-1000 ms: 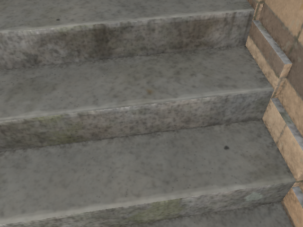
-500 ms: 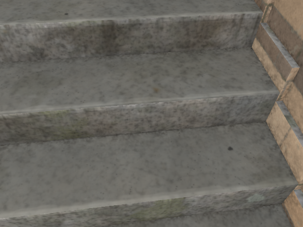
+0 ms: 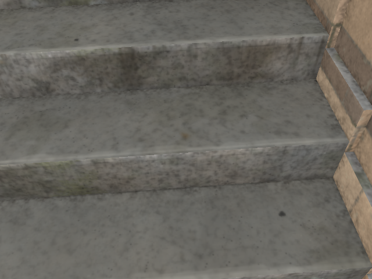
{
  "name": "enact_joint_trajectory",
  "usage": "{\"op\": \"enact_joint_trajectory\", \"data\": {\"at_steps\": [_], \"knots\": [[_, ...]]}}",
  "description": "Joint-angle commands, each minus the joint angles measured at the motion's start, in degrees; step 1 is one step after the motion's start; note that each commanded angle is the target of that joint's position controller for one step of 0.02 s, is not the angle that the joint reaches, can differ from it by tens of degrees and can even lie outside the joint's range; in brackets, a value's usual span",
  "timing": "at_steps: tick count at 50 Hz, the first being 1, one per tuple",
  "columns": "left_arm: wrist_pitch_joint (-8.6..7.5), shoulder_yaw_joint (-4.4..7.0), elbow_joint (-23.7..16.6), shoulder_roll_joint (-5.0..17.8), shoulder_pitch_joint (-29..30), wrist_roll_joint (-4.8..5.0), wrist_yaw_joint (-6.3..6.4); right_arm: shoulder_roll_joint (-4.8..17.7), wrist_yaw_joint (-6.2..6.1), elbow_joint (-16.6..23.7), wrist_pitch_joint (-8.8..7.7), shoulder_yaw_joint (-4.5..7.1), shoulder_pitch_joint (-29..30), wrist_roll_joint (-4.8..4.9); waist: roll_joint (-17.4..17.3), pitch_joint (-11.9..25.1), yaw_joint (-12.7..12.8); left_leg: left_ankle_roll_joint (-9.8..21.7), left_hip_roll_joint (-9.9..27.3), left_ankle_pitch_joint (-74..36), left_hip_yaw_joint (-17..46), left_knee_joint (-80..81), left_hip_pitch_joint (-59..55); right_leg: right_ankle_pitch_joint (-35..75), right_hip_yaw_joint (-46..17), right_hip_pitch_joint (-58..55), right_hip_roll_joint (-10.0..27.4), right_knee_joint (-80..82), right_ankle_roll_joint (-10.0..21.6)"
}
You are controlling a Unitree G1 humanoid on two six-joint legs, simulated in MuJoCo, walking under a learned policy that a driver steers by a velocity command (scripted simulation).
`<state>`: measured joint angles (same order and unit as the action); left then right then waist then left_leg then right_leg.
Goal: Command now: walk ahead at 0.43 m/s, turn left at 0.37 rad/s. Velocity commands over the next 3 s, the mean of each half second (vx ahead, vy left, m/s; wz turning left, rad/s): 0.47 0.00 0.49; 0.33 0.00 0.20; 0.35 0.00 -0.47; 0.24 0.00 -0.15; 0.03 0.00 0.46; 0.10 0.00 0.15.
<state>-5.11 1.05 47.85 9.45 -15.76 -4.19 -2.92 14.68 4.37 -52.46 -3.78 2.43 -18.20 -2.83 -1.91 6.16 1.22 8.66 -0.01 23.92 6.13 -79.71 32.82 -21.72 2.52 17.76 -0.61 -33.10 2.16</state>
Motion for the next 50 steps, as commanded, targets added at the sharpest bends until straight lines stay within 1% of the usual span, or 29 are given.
{"op": "enact_joint_trajectory", "data": {"at_steps": [1,3,5,7,8,9,10,13,15,16,17,19,21,22,26,29,32,35,36,37,38,39,40,41,42,43,45,48,50], "knots": [[0.89,-0.79,10.0,1.3,-20.3,-1.53,-1.21,-4.3,-0.96,6.2,-2.23,-1.44,12.1,1.85,11.7,-9.8,3.8,7.0,-1.9,-6.1,0.8,-58.6,60.1,-2.4,-29.2,-22.7,21.9,15.2,15.5],[1.28,-4.50,13.0,-6.7,-14.8,-1.79,-2.40,-8.0,-1.61,11.6,1.05,-3.08,16.5,1.49,3.4,-7.2,-2.4,10.6,2.2,-10.1,1.2,-58.6,56.9,10.6,-19.1,-11.5,19.8,17.5,13.6],[0.85,-4.98,13.4,-6.4,-6.9,-2.49,-1.96,-8.6,-1.83,14.5,3.07,-4.28,17.3,2.47,3.2,-6.5,-8.0,11.7,5.3,-6.6,-2.5,-46.4,49.5,15.8,-7.0,-0.7,15.7,23.2,10.0],[-0.58,-3.90,10.5,0.5,-0.9,-3.26,-1.91,-2.0,-2.67,17.8,4.01,-3.13,25.1,4.54,1.5,-4.6,-7.6,8.6,6.9,-9.6,-8.0,-24.4,35.1,14.1,1.0,11.6,10.5,29.4,9.0],[-0.17,-2.62,7.2,6.6,1.2,-1.98,-2.57,0.5,-2.05,19.6,5.48,-3.06,30.2,3.48,3.6,-1.8,-6.9,5.0,5.9,-6.8,-13.0,-10.2,13.5,17.2,4.2,24.3,10.3,40.0,10.9],[-0.06,-2.22,8.5,8.7,-5.7,-0.51,-2.44,-1.5,-0.94,19.7,6.15,-3.84,35.2,3.13,6.8,-1.4,-3.6,2.2,2.4,0.4,-16.8,-8.6,8.9,25.8,1.8,23.4,11.8,41.8,13.2],[-0.16,-1.79,9.5,12.7,-8.1,0.44,-2.80,-6.6,1.03,16.4,6.30,-4.98,29.2,2.84,11.3,-1.5,-6.7,0.6,0.0,-0.8,-20.2,-9.8,8.2,59.3,4.4,14.6,14.0,35.9,14.9],[-1.00,-0.34,11.2,14.2,-16.3,2.00,-3.14,-7.0,2.50,13.4,6.10,-5.29,19.3,1.23,10.9,2.7,-5.0,0.2,-4.4,5.1,-21.0,11.7,21.3,104.8,6.6,-28.2,20.3,15.2,13.7],[-0.31,1.43,9.7,16.8,-17.1,-3.00,-3.73,-1.0,0.59,10.4,5.57,-3.55,7.1,3.36,11.3,13.6,-6.3,6.8,-6.3,-14.4,-8.1,16.3,-4.9,120.2,4.8,-15.8,17.8,-3.8,10.7],[-0.41,0.55,5.7,12.5,-19.3,-4.45,-4.24,3.0,-1.47,9.2,4.95,-3.12,-1.8,4.60,0.2,24.1,-7.6,13.6,-1.1,-12.5,14.4,27.6,-27.3,98.9,-1.8,2.7,13.3,-18.2,8.6],[0.82,0.93,5.2,9.0,-12.0,-3.17,-5.22,9.2,-2.61,2.8,5.09,-0.65,-15.2,0.39,-13.3,17.3,-12.7,19.6,6.4,-22.7,36.3,48.5,-32.7,21.7,-2.6,22.0,-2.3,-49.7,2.6],[0.22,0.94,3.6,5.5,-5.7,0.32,-4.56,8.0,-1.84,-0.7,1.42,0.74,-10.3,-0.27,-3.5,-1.5,-8.4,10.5,7.8,10.5,38.1,53.8,-21.2,20.2,-17.3,49.6,-4.3,-88.8,3.3],[0.45,-0.12,-1.0,2.9,2.3,-0.07,-1.84,-2.2,-0.52,-2.2,-0.53,-1.11,0.9,1.84,1.4,-5.4,-0.8,8.2,5.5,7.6,25.9,52.8,-12.2,19.1,-16.1,55.0,-2.9,-89.0,6.4],[1.25,-1.21,-2.0,1.7,2.0,0.08,-0.69,-5.8,0.24,-3.9,-0.46,-2.76,2.8,0.29,5.6,-3.4,3.0,6.6,3.7,2.1,20.3,53.2,-7.7,20.8,-13.2,53.6,-1.0,-86.2,7.1],[2.29,-2.23,-1.8,1.0,4.0,1.20,-2.28,-1.3,-0.47,-6.3,-2.16,-2.28,-5.1,-2.35,-2.9,-5.2,-0.3,6.7,3.3,-1.3,14.3,59.2,-2.5,7.3,-3.1,57.4,-0.2,-98.4,5.4],[1.68,-3.87,-8.7,1.1,15.0,1.26,-0.85,-0.8,0.18,-10.8,-2.10,-3.81,-12.5,-5.25,2.8,-5.1,-2.1,3.4,3.7,2.5,14.0,59.6,-6.8,10.5,-4.0,60.2,3.2,-84.3,7.9],[4.08,-3.82,-15.7,3.8,24.4,2.09,0.06,3.9,2.21,-4.0,-2.65,-3.68,-1.4,-1.07,-2.2,-5.7,-0.5,7.0,6.0,-1.3,13.7,74.4,16.3,4.5,2.6,27.3,5.1,-59.0,2.6],[5.05,-2.15,-16.2,8.3,15.9,2.17,-1.69,15.3,1.80,-0.3,-4.13,-0.11,-3.5,5.99,-9.7,0.1,5.9,7.8,10.9,-78.2,9.0,63.9,-7.3,1.1,8.4,15.8,-3.7,-39.9,-0.4],[4.50,-1.41,-16.4,10.3,12.4,2.84,-1.95,17.2,1.77,0.7,-4.21,1.52,-3.7,6.38,-9.5,3.4,6.0,5.5,9.9,-93.6,6.6,55.7,-20.8,2.7,9.6,14.7,-5.9,-26.0,0.2],[4.26,0.10,-11.1,13.5,-2.4,2.74,-1.91,12.4,2.63,-1.1,-3.57,1.57,-7.3,2.57,-4.1,12.2,6.4,1.2,7.1,-95.1,5.5,39.3,-21.7,21.2,-1.5,2.4,-2.1,-19.9,5.3],[3.89,0.96,-6.1,15.4,-18.1,2.94,-1.42,1.6,3.98,-4.1,-2.98,-0.55,-19.3,-2.44,11.9,29.7,4.8,-2.8,-0.6,-55.3,7.7,21.0,-1.9,32.4,-37.1,-24.2,11.9,-11.2,22.8],[5.08,1.83,-5.5,16.8,-25.2,-0.21,-1.59,2.9,4.90,-5.3,-0.53,1.73,-11.9,0.13,18.2,16.6,12.8,-4.1,-11.1,-15.8,12.9,-7.3,15.6,6.3,-63.6,-15.8,18.1,7.3,26.2],[1.76,0.84,-2.2,13.8,-22.9,1.50,-0.85,-1.1,3.89,-0.8,-0.48,1.10,-1.6,1.28,16.0,1.9,10.0,-1.9,-7.9,-17.3,11.1,-18.8,30.0,-14.0,-53.5,-10.1,14.8,7.4,18.7],[1.76,1.74,2.8,6.2,-2.5,5.69,4.98,-6.3,-0.77,5.2,0.99,-0.84,3.1,-4.03,4.7,2.3,-2.3,-2.8,-0.4,-16.1,2.4,-16.2,14.1,-18.3,-45.3,3.5,13.1,6.3,13.9],[2.03,0.72,3.1,2.7,-0.2,4.49,6.83,-7.1,-2.26,5.9,2.54,-1.11,3.9,-3.86,0.4,-2.9,-4.6,-3.8,0.5,-13.2,0.9,-15.8,12.6,-17.5,-36.8,15.0,10.8,5.6,11.8],[-0.01,-0.24,-0.1,3.5,1.2,4.01,2.49,-1.3,-0.80,2.2,1.16,-1.12,3.8,0.76,8.1,-7.1,-1.1,-2.3,-0.9,-12.0,5.7,-21.2,25.9,-9.6,-31.8,10.8,9.4,4.9,14.2],[-0.62,-2.29,3.3,-3.1,0.2,3.39,2.11,-1.7,-1.29,1.9,1.18,-2.08,5.1,1.49,3.4,-3.1,-3.4,-1.5,1.6,-12.2,5.6,-19.2,28.9,3.8,-27.8,10.3,6.8,6.3,10.7],[-1.60,-1.57,4.0,0.9,-1.1,1.15,1.92,-0.2,-1.69,4.4,0.78,-3.32,11.9,0.87,1.0,2.2,-2.0,-4.5,4.2,-13.4,-0.2,-9.6,32.2,12.5,-20.7,4.8,5.0,7.9,10.2],[-2.32,-1.89,-3.3,3.2,8.3,2.19,-0.14,2.6,0.00,2.6,1.09,-1.56,9.1,0.66,2.6,1.3,-6.1,-9.2,5.7,-17.1,-8.4,-1.0,7.6,12.4,-12.7,25.6,0.2,10.7,5.9]]}}
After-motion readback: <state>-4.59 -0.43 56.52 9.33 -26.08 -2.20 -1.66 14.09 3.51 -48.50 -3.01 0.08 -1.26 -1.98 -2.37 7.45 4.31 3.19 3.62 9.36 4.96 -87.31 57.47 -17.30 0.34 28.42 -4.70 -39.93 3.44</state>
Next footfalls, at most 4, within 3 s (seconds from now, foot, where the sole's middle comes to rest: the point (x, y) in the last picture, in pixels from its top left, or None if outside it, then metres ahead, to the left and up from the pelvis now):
0.28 left None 0.24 0.07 -0.60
0.72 right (234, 233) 0.54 -0.08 -0.43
1.24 left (155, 234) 0.54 0.14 -0.43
1.64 right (214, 115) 0.85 -0.03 -0.27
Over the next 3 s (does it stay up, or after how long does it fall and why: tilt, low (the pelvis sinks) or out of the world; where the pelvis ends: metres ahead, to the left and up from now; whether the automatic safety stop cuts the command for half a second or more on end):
stays up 0.83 0.06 0.51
